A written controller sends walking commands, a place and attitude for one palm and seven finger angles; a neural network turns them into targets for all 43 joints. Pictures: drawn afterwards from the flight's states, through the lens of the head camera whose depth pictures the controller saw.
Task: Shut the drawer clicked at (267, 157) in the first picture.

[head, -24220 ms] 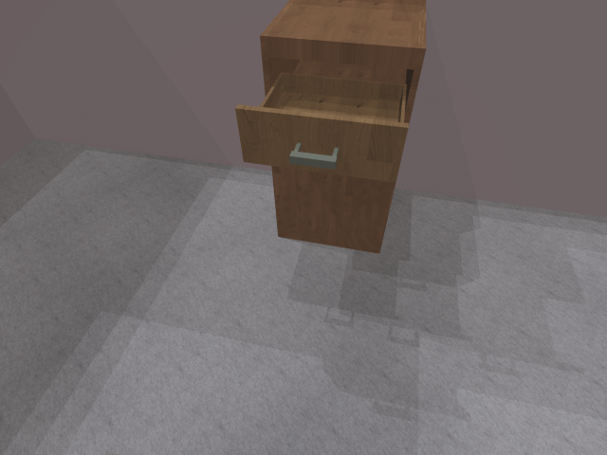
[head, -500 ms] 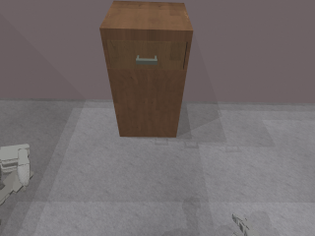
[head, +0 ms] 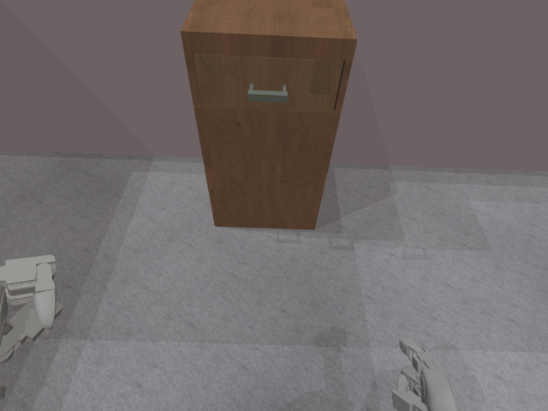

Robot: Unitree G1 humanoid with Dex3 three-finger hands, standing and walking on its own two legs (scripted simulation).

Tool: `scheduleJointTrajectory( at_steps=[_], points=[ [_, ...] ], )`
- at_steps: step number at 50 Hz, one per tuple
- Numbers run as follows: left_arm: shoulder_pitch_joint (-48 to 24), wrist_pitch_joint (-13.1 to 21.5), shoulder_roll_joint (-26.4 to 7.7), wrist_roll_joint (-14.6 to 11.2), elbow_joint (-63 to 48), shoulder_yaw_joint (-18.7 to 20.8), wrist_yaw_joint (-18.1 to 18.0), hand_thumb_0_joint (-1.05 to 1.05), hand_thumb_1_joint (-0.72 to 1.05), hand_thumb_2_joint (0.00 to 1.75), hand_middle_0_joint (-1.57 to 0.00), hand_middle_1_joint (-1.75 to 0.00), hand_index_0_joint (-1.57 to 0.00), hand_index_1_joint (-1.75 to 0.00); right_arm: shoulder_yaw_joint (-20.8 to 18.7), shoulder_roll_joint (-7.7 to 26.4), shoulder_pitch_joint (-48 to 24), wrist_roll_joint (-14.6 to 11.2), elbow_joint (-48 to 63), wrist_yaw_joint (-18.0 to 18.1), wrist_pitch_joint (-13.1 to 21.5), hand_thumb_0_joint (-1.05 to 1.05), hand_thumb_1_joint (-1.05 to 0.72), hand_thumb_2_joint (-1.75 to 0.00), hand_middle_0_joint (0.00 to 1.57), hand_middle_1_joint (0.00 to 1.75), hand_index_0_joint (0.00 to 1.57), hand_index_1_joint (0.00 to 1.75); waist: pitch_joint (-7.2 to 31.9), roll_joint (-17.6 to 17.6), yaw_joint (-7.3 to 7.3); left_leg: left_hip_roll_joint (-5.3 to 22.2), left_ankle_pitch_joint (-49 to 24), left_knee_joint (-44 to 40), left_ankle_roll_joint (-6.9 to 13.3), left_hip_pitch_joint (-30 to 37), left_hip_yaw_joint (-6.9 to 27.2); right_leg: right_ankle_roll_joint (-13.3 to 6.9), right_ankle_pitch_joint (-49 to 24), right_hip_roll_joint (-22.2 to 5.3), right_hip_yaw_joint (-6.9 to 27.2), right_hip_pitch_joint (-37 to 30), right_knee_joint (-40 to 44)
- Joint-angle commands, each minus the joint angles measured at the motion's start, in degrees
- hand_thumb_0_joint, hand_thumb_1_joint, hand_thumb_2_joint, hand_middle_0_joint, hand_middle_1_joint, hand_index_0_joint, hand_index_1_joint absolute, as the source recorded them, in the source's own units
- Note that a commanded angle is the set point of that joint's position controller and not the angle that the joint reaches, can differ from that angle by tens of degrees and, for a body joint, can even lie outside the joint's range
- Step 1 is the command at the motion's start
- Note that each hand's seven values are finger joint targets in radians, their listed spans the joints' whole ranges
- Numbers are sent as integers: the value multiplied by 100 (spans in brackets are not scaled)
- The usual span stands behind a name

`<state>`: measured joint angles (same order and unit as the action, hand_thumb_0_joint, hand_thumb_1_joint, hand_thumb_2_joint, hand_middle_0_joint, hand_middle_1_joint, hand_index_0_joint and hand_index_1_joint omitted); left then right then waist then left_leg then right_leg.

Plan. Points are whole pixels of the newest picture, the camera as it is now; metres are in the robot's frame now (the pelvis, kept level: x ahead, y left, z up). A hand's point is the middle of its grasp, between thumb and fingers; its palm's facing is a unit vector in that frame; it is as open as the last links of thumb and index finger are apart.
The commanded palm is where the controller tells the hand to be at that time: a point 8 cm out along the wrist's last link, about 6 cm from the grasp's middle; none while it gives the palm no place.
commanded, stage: stop stepping back and stand still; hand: left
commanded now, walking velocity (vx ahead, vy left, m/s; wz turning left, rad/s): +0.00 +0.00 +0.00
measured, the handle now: (267, 91) +0.92 +0.08 -0.05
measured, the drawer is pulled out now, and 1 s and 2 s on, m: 0.00 0.00 0.00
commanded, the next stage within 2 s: let the arm hang, fingers relaxed in 0.18 s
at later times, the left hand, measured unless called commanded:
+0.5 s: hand out of the picture +0.11 +0.22 -0.13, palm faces -0.01 -0.95 -0.31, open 3.0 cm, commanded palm none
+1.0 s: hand out of the picture -0.06 +0.20 -0.17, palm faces +0.02 -0.97 -0.25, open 6.6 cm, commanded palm none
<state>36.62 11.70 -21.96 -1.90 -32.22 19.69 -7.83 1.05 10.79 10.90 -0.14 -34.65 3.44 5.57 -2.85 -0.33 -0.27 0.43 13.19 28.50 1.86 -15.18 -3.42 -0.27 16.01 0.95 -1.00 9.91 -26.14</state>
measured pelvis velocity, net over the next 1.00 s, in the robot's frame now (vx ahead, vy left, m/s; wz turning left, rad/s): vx -0.02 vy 0.01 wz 0.02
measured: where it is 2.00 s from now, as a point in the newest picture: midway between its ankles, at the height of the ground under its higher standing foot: outside the picture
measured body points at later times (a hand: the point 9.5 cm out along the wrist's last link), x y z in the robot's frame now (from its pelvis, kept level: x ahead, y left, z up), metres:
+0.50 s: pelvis -0.02 +0.01 -0.01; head -0.01 +0.00 +0.44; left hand +0.11 +0.27 -0.11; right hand +0.11 -0.25 -0.13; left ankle +0.02 +0.10 -0.74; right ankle -0.02 -0.11 -0.74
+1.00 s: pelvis -0.02 +0.01 +0.00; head -0.01 +0.00 +0.45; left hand -0.05 +0.25 -0.15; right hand -0.04 -0.22 -0.16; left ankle +0.02 +0.10 -0.74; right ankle -0.02 -0.11 -0.74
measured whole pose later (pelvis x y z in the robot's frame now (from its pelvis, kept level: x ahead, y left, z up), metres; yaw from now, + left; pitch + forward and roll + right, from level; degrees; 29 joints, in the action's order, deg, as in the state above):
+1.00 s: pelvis -0.02 +0.01 +0.00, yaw +1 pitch -2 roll +0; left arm 17.3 -0.7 -10.8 1.0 66.4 0.2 -1.5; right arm -0.6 9.9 16.2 1.2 -65.0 1.2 -1.0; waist -3.0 2.0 0.4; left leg -1.3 8.7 23.7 3.0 -13.7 -3.2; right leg 0.2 13.3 -0.7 -1.5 9.5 -24.2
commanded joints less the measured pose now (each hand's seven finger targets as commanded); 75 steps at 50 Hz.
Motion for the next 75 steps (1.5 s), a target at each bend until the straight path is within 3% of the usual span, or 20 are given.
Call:
scheduleJointTrajectory(
  at_steps=[1, 6, 13, 14, 15, 17, 19, 21, 25, 27, 30, 32, 33, 34, 44, 48, 56, 61, 64, 75],
  points=[
    [2, 430, -870, -71, -1264, 796, -136, 0, 90, 90, -140, -160, -140, -160, -299, 713, -384, -38, 915, 101, 303, 0, -90, -90, 20, 30, 20, 30, 880, 445, 5, 511, -1658, -508, -20, 501, 576, 28, -1684, -265, 273, -279, 226],
    [168, 420, -802, -95, -1124, 760, -123, 0, 90, 90, -140, -160, -140, -160, -320, 741, -367, -44, 932, 76, 268, 0, -90, -90, 20, 30, 20, 30, 879, 405, 18, 485, -1686, -530, -57, 478, 552, 24, -1772, -273, 248, -305, 290],
    [11, 370, -765, -100, -1021, 684, -125, 0, 90, 90, -140, -160, -140, -160, -327, 757, -410, -41, 939, 100, 216, 0, -90, -90, 20, 30, 20, 30, 724, 245, 23, 425, -988, -652, -54, 391, 512, 38, -1366, -269, 348, -153, 539],
    [-852, -307, -122, 286, 3790, -1615, 601, 0, 90, 90, -140, -160, -140, -160, -610, 1497, -761, -97, -529, -442, 625, 0, -90, -90, 20, 30, 20, 30, 471, 127, 280, 623, -1805, 331, -74, 278, 527, -111, -1732, -724, 53, 816, -171],
    [-1018, -836, -229, 315, 3890, -1296, 738, 0, 90, 90, -136, -156, -136, -156, -671, 1652, -236, -88, -531, -457, 176, 0, -90, -90, 20, 30, 20, 30, 804, 178, 178, 647, -1827, 239, -67, 385, 581, -161, -1527, -861, 483, 770, -19],
    [-1310, -976, -146, 374, 4364, -1358, 761, 0, 90, 90, -128, -147, -128, -147, -535, 1404, -140, 9, -437, -429, -90, 0, -90, -90, 20, 30, 20, 30, 806, -342, 125, 662, -1320, 181, 140, 86, 784, -198, -1103, -724, 324, 720, -186],
    [-1731, -1001, -213, 382, 5086, -1465, 763, 0, 90, 90, -120, -138, -120, -138, -463, 1409, -209, 92, -498, -405, -212, 0, -90, -90, 20, 30, 20, 30, 718, -921, 99, 605, -1241, 105, 179, -53, 916, -261, -1017, -710, 424, 567, -165],
    [-2043, -1054, -190, 348, 5904, -1554, 738, 0, 90, 90, -112, -130, -112, -130, -413, 1360, -251, 138, -696, -380, -333, 0, -90, -90, 20, 30, 20, 30, 620, -843, 104, 511, -1254, -22, 160, 29, 908, -321, -1021, -757, 517, 501, -95],
    [-2201, -1179, 15, 297, 7384, -1746, 679, 0, 90, 90, -96, -112, -96, -112, -250, 1061, -276, 165, -1244, -340, -499, 0, -90, -90, 20, 30, 20, 30, 307, 230, 13, 546, -656, -648, 120, -108, 1008, -185, -138, -600, 475, 233, 190],
    [-2149, -1168, 92, 278, 7941, -1793, 683, 0, 90, 90, -88, -104, -88, -104, -218, 971, -160, 156, -1537, -303, -528, 0, -90, -90, 20, 30, 20, 30, 282, 452, 25, 497, -208, -793, 78, -48, 954, -209, -1, -591, 546, 176, 396],
    [-2015, -1129, 202, 252, 8568, -1805, 669, 0, 90, 90, -76, -91, -76, -91, -219, 841, 80, 134, -1923, -244, -538, 0, -90, -90, 20, 30, 20, 30, 365, 711, 28, 511, -170, -818, 64, 161, 889, -252, -103, -630, 556, 79, 606],
    [-1963, -1128, 254, 261, 8849, -1773, 672, 0, 90, 90, -68, -82, -68, -82, -251, 811, 203, 143, -2110, -211, -550, 0, -90, -90, 20, 30, 20, 30, 270, 833, 36, 519, 162, -937, 73, 168, 935, -288, 0, -603, 508, 106, 697],
    [-1959, -1126, 244, 255, 8969, -1783, 676, 0, 90, 90, -64, -78, -64, -78, -262, 810, 277, 133, -2201, -202, -558, 0, -90, -90, 20, 30, 20, 30, 217, 766, 42, 531, 317, -991, 75, 134, 953, -292, 76, -603, 490, 117, 742],
    [-1961, -1117, 219, 260, 9062, -1782, 673, 0, 90, 90, -60, -73, -60, -73, -287, 876, 340, 117, -2250, -191, -566, 0, -90, -90, 20, 30, 20, 30, 101, 428, 43, 552, 288, -986, 86, 150, 983, -298, 91, -583, 485, 177, 794],
    [-1733, -1123, 392, 263, 9642, -1827, 627, 0, 90, 90, -20, -30, -20, -30, -333, 776, 718, 99, -2744, -145, -553, 0, -90, -90, 20, 30, 20, 30, -136, 36, 41, 615, 543, -1218, 152, 212, 1020, -286, 251, -580, 423, 368, 783],
    [-1744, -1118, 482, 269, 9688, -1821, 610, 0, 90, 90, -20, -30, -20, -30, -330, 650, 775, 117, -2827, -148, -560, 0, -90, -90, 20, 30, 20, 30, -259, -130, 70, 570, 516, -1199, 132, 196, 943, -271, 364, -589, 466, 488, 821],
    [-1860, -1098, 567, 277, 9658, -1806, 600, 0, 90, 90, -20, -30, -20, -30, -315, 539, 681, 124, -2860, -150, -523, 0, -90, -90, 20, 30, 20, 30, -318, 17, 76, 554, 278, -1201, 98, 219, 886, -235, 148, -602, 463, 494, 801],
    [-1979, -1063, 540, 271, 9614, -1783, 605, 0, 90, 90, -20, -30, -20, -30, -314, 546, 607, 120, -2852, -143, -478, 0, -90, -90, 20, 30, 20, 30, -124, 34, 79, 550, -234, -1102, 86, 379, 832, -239, -197, -640, 464, 331, 804],
    [-2037, -1030, 462, 271, 9593, -1760, 607, 0, 90, 90, -20, -30, -20, -30, -323, 660, 525, 108, -2843, -130, -450, 0, -90, -90, 20, 30, 20, 30, 26, 117, 70, 578, -732, -998, 85, 549, 796, -237, -534, -653, 463, 223, 797],
    [-2310, -1027, 222, 255, 9587, -1739, 640, 0, 90, 90, -20, -30, -20, -30, -346, 898, 264, 115, -2864, -141, -473, 0, -90, -90, 20, 30, 20, 30, -53, 52, 94, 592, -509, -1073, 51, 649, 784, -264, -314, -690, 504, 193, 1011]
  ],
)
